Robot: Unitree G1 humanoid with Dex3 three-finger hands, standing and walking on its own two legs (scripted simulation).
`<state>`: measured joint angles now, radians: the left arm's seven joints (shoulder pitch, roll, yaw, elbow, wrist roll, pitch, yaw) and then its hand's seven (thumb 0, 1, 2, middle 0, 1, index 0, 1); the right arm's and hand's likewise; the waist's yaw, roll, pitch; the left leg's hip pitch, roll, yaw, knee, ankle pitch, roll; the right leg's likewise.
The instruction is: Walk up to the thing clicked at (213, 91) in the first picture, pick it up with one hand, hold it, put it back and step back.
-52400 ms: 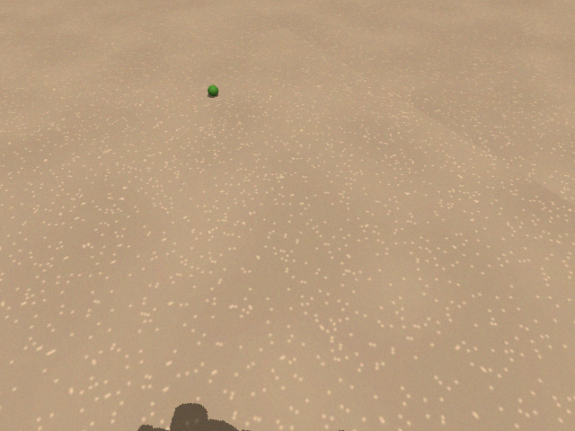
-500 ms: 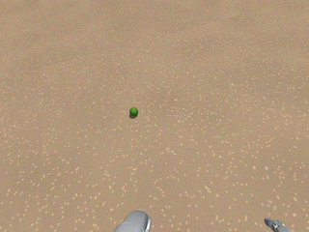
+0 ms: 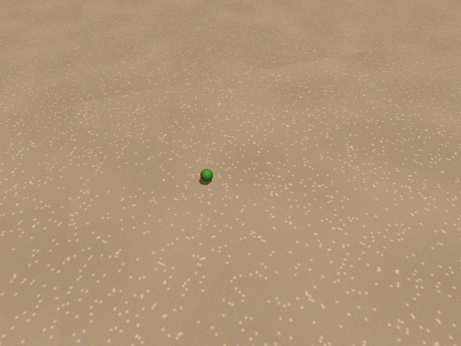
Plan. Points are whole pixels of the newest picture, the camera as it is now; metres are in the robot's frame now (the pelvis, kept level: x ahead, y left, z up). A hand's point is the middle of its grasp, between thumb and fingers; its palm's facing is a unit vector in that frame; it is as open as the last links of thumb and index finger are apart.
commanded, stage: step back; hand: left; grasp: from above
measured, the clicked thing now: (206, 175) +1.09 +0.20 -0.73
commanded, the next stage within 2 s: stand in 0.50 s
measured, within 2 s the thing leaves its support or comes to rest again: neither
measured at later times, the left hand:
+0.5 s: hand out of the picture +0.14 +0.28 -0.14, palm faces -0.01 -0.93 -0.37, open 7.3 cm
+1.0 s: hand out of the picture +0.11 +0.26 -0.14, palm faces -0.04 -0.94 -0.34, open 7.3 cm
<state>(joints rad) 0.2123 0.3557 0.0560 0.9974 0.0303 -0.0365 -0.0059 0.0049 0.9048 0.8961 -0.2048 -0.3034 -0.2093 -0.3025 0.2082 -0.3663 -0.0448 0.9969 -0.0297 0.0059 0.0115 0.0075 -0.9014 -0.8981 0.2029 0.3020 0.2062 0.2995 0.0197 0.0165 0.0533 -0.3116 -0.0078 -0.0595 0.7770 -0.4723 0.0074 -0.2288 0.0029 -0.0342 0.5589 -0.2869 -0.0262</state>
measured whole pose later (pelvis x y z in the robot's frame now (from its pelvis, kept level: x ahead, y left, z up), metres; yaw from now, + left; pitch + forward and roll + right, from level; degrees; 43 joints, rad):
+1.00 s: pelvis +0.02 +0.01 +0.02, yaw -1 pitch -3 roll +0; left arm 0.09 0.35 0.00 1.16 0.00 -0.01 0.00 0.00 0.91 0.90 -0.20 -0.30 -0.21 -0.30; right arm 0.09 -0.35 -0.01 1.16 -0.01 -0.01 0.01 0.01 -0.90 -0.90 0.20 0.30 0.20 0.30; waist -0.01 0.00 0.06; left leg -0.12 0.02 0.01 0.31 -0.14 -0.02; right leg -0.08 0.00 0.01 0.31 -0.18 0.01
